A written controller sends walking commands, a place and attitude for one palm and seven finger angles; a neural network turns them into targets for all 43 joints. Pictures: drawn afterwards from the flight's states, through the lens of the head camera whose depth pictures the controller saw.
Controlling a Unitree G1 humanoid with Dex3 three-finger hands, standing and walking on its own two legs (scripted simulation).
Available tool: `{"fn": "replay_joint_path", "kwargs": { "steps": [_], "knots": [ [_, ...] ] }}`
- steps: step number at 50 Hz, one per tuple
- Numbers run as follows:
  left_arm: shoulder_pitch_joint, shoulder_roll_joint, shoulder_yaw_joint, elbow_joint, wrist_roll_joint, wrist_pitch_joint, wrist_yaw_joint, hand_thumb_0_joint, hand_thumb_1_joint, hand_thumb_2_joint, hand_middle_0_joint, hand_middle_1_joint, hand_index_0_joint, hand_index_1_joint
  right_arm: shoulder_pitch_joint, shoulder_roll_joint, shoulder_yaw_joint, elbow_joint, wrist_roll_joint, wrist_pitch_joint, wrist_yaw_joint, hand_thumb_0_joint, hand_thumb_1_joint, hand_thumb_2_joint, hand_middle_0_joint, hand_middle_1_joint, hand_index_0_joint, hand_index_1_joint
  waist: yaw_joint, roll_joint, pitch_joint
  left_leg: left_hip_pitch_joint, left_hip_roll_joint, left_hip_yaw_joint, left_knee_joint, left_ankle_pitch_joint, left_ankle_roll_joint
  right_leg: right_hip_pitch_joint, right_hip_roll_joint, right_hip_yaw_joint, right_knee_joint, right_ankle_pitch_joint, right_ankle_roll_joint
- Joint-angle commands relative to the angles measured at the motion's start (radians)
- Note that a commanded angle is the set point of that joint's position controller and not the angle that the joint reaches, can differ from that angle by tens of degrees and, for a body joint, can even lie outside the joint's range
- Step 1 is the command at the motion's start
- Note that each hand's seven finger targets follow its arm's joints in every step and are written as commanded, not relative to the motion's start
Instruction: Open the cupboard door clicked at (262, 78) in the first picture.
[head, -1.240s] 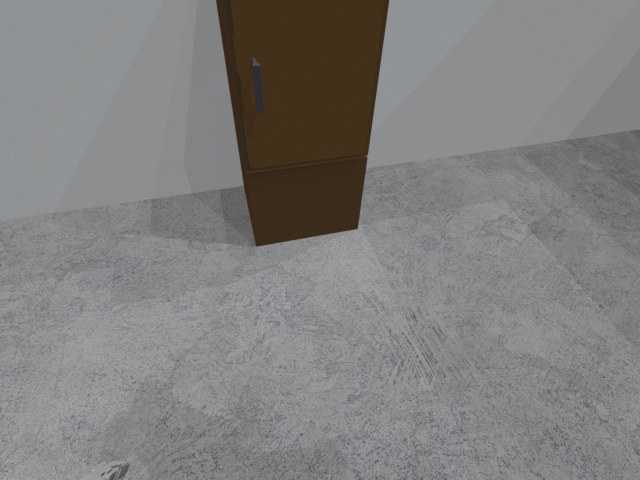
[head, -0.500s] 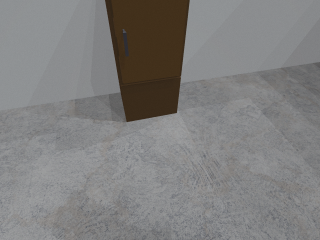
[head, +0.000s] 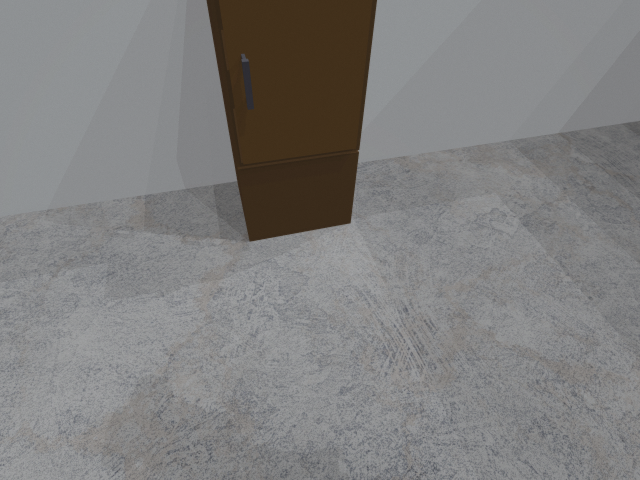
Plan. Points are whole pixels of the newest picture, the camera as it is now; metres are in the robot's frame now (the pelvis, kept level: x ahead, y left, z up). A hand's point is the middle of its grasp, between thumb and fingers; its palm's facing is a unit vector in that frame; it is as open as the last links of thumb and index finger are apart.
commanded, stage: look at it before walking up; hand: left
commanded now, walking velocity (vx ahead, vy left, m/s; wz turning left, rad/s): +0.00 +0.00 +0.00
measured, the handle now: (246, 82) +1.13 +0.28 -0.05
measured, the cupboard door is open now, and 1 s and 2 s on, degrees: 0 0 0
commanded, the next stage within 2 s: walk to a spot facing it in 0.20 s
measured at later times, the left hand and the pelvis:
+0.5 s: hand out of the picture +0.07 +0.23 -0.17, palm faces -0.05 -0.96 -0.28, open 7.4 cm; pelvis +0.02 +0.00 -0.01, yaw -4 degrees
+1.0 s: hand out of the picture +0.16 +0.12 -0.17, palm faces -0.19 -0.97 -0.18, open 7.4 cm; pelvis +0.16 -0.06 +0.00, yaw -17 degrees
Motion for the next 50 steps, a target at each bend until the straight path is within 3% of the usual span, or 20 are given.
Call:
{"fn": "replay_joint_path", "kwargs": {
  "steps": [1, 15, 17, 20, 23, 24, 25, 27, 29, 31, 32, 33, 34, 35, 36, 37, 38, 41, 44, 50],
  "knots": [
    [-0.044, 0.207, 0.038, -0.061, -0.001, -0.019, 0.011, 0.0, 0.9, 0.9, -0.2, -0.3, -0.2, -0.3, -0.053, -0.204, -0.036, -0.06, 0.001, -0.023, -0.017, 0.0, -0.9, -0.9, 0.2, 0.3, 0.2, 0.3, -0.001, 0.01, -0.056, 0.006, 0.108, -0.099, -0.069, 0.106, 0.036, 0.017, -0.116, 0.104, -0.068, 0.094, -0.032],
    [-0.041, 0.208, 0.036, -0.055, -0.001, -0.02, 0.013, 0.0, 0.9, 0.9, -0.2, -0.3, -0.2, -0.3, -0.061, -0.208, -0.036, -0.058, 0.002, -0.023, -0.019, 0.0, -0.9, -0.9, 0.2, 0.3, 0.2, 0.3, 0.0, 0.005, -0.053, 0.03, 0.112, -0.095, -0.077, 0.142, 0.035, 0.028, -0.118, 0.097, -0.073, 0.14, -0.03],
    [0.021, 0.098, 0.018, -0.032, -0.001, 0.001, 0.014, 0.0, 0.9, 0.9, -0.2, -0.3, -0.2, -0.3, -0.004, -0.098, -0.013, -0.036, -0.007, -0.009, -0.017, 0.0, -0.9, -0.9, 0.2, 0.3, 0.2, 0.3, 0.0, 0.011, -0.056, 0.038, 0.108, -0.062, -0.052, 0.031, 0.018, 0.005, -0.102, 0.108, -0.063, 0.019, -0.02],
    [0.054, 0.095, 0.029, -0.051, 0.008, 0.025, -0.003, 0.0, 0.9, 0.9, -0.2, -0.3, -0.2, -0.3, 0.039, -0.101, -0.026, -0.048, -0.014, 0.006, -0.015, 0.0, -0.9, -0.9, 0.2, 0.3, 0.2, 0.3, -0.002, 0.022, 0.031, -0.017, 0.115, -0.06, -0.06, -0.294, 0.03, -0.114, -0.067, 0.137, -0.048, -0.274, -0.035],
    [0.067, 0.084, 0.046, -0.099, 0.013, 0.027, -0.019, 0.0, 0.9, 0.9, -0.2, -0.3, -0.2, -0.3, 0.086, -0.149, -0.054, -0.075, -0.015, 0.006, -0.018, 0.0, -0.9, -0.9, 0.2, 0.3, 0.2, 0.3, -0.016, 0.1, 0.098, -0.012, 0.2, -0.157, -0.129, -0.483, 0.083, -0.261, 0.008, 0.086, 0.116, -0.327, -0.034],
    [0.068, 0.058, 0.049, -0.113, 0.011, 0.023, -0.025, 0.0, 0.9, 0.9, -0.2, -0.3, -0.2, -0.3, 0.105, -0.169, -0.067, -0.079, -0.013, -0.001, -0.02, 0.0, -0.9, -0.9, 0.2, 0.3, 0.2, 0.3, -0.024, 0.165, 0.103, 0.011, 0.275, -0.229, -0.178, -0.505, 0.125, -0.308, 0.037, 0.014, 0.251, -0.262, -0.023],
    [0.036, 0.039, 0.053, -0.138, 0.011, 0.019, -0.028, 0.0, 0.9, 0.9, -0.2, -0.3, -0.2, -0.3, 0.127, -0.173, -0.076, -0.083, -0.011, -0.011, -0.023, 0.0, -0.9, -0.9, 0.2, 0.3, 0.2, 0.3, -0.039, 0.19, 0.109, 0.046, 0.344, -0.271, -0.215, -0.434, 0.171, -0.369, 0.017, -0.016, 0.384, -0.263, -0.015],
    [0.006, 0.025, 0.061, -0.173, 0.011, 0.01, -0.037, 0.0, 0.9, 0.9, -0.2, -0.3, -0.2, -0.3, 0.153, -0.154, -0.081, -0.089, -0.012, -0.028, -0.025, 0.0, -0.9, -0.9, 0.2, 0.3, 0.2, 0.3, -0.043, 0.157, 0.094, 0.128, 0.376, -0.228, -0.193, -0.242, 0.2, -0.453, -0.045, 0.002, 0.455, -0.293, -0.008],
    [0.017, -0.007, 0.066, -0.178, 0.01, 0.001, -0.044, 0.0, 0.9, 0.9, -0.2, -0.3, -0.2, -0.3, 0.138, -0.128, -0.081, -0.095, -0.017, -0.034, -0.026, 0.0, -0.9, -0.9, 0.2, 0.3, 0.2, 0.3, -0.026, 0.134, 0.08, 0.112, 0.363, -0.126, -0.137, -0.085, 0.176, -0.389, -0.071, -0.023, 0.396, -0.284, -0.006],
    [0.13, -0.034, 0.071, -0.149, 0.008, -0.004, -0.049, 0.0, 0.9, 0.9, -0.2, -0.3, -0.2, -0.3, 0.091, -0.114, -0.081, -0.104, -0.017, -0.036, -0.026, 0.0, -0.9, -0.9, 0.2, 0.3, 0.2, 0.3, 0.031, 0.135, 0.038, 0.004, 0.311, 0.008, -0.014, -0.029, 0.118, -0.165, -0.052, -0.075, 0.249, -0.188, -0.012],
    [0.252, -0.029, 0.079, -0.109, 0.012, -0.009, -0.048, 0.0, 0.9, 0.9, -0.2, -0.3, -0.2, -0.3, 0.072, -0.101, -0.08, -0.11, -0.015, -0.034, -0.024, 0.0, -0.9, -0.9, 0.2, 0.3, 0.2, 0.3, 0.087, 0.079, -0.012, -0.081, 0.253, 0.077, 0.155, -0.059, 0.08, 0.018, -0.01, -0.11, 0.145, -0.073, -0.019],
    [0.39, 0.062, 0.097, -0.065, 0.018, -0.023, -0.035, 0.0, 0.9, 0.9, -0.2, -0.3, -0.2, -0.3, 0.068, -0.052, -0.068, -0.127, -0.005, -0.033, -0.014, 0.0, -0.9, -0.9, 0.2, 0.3, 0.2, 0.3, 0.143, -0.174, -0.065, -0.277, 0.157, 0.174, 0.449, -0.15, 0.025, 0.219, -0.106, 0.07, 0.007, -0.159, -0.065],
    [0.478, 0.159, 0.116, -0.048, 0.013, -0.036, -0.015, 0.0, 0.9, 0.9, -0.2, -0.3, -0.2, -0.3, 0.018, 0.02, -0.05, -0.188, -0.002, -0.039, -0.004, 0.0, -0.9, -0.9, 0.2, 0.3, 0.2, 0.3, 0.161, -0.407, -0.034, -0.546, 0.034, 0.177, 0.745, -0.402, -0.019, 0.263, -0.359, 0.56, -0.174, -0.192, -0.167],
    [0.483, 0.145, 0.115, -0.052, -0.002, -0.037, 0.003, 0.0, 0.9, 0.9, -0.2, -0.3, -0.2, -0.3, -0.029, -0.013, -0.058, -0.209, -0.009, -0.044, -0.004, 0.0, -0.9, -0.9, 0.2, 0.3, 0.2, 0.3, 0.154, -0.276, -0.027, -0.587, 0.068, 0.051, 0.819, -0.358, -0.001, 0.25, -0.379, 0.634, -0.209, -0.182, -0.222],
    [0.412, 0.112, 0.109, -0.068, -0.003, -0.041, 0.005, 0.0, 0.9, 0.9, -0.2, -0.3, -0.2, -0.3, -0.022, -0.02, -0.065, -0.196, -0.005, -0.047, -0.002, 0.0, -0.9, -0.9, 0.2, 0.3, 0.2, 0.3, 0.115, -0.168, 0.015, -0.589, 0.113, 0.026, 0.825, -0.253, 0.007, 0.194, -0.354, 0.549, -0.202, -0.22, -0.238],
    [0.362, 0.086, 0.102, -0.084, 0.002, -0.043, 0.004, 0.0, 0.9, 0.9, -0.2, -0.3, -0.2, -0.3, -0.034, -0.001, -0.064, -0.19, -0.007, -0.049, 0.0, 0.0, -0.9, -0.9, 0.2, 0.3, 0.2, 0.3, 0.097, -0.131, 0.039, -0.574, 0.127, 0.024, 0.839, -0.212, -0.001, 0.114, -0.333, 0.536, -0.209, -0.255, -0.239],
    [0.304, 0.054, 0.095, -0.097, 0.006, -0.045, 0.009, 0.0, 0.9, 0.9, -0.2, -0.3, -0.2, -0.3, -0.012, 0.002, -0.068, -0.174, -0.012, -0.045, 0.002, 0.0, -0.9, -0.9, 0.2, 0.3, 0.2, 0.3, 0.062, -0.065, 0.053, -0.541, 0.145, 0.01, 0.825, -0.17, -0.008, 0.055, -0.321, 0.48, -0.207, -0.253, -0.233],
    [0.287, 0.006, 0.082, -0.093, 0.011, -0.061, 0.008, 0.0, 0.9, 0.9, -0.2, -0.3, -0.2, -0.3, 0.043, 0.053, -0.067, -0.153, -0.017, -0.027, 0.006, 0.0, -0.9, -0.9, 0.2, 0.3, 0.2, 0.3, 0.014, -0.024, 0.065, -0.483, 0.138, 0.038, 0.742, -0.072, -0.035, -0.021, -0.251, 0.304, -0.203, -0.02, -0.2],
    [0.316, -0.005, 0.08, -0.071, 0.011, -0.07, 0.009, 0.0, 0.9, 0.9, -0.2, -0.3, -0.2, -0.3, 0.038, 0.073, -0.069, -0.163, -0.015, -0.021, 0.013, 0.0, -0.9, -0.9, 0.2, 0.3, 0.2, 0.3, 0.011, -0.057, 0.057, -0.499, 0.129, 0.055, 0.676, 0.002, -0.047, 0.005, -0.21, 0.233, -0.202, 0.058, -0.187],
    [0.355, -0.02, 0.078, -0.048, 0.014, -0.073, 0.019, 0.0, 0.9, 0.9, -0.2, -0.3, -0.2, -0.3, -0.087, 0.092, -0.065, -0.233, -0.012, -0.034, 0.022, 0.0, -0.9, -0.9, 0.2, 0.3, 0.2, 0.3, 0.045, -0.096, 0.074, -0.527, 0.116, 0.071, 0.473, 0.033, -0.047, 0.099, -0.199, 0.22, -0.176, 0.181, -0.183]
  ]
}}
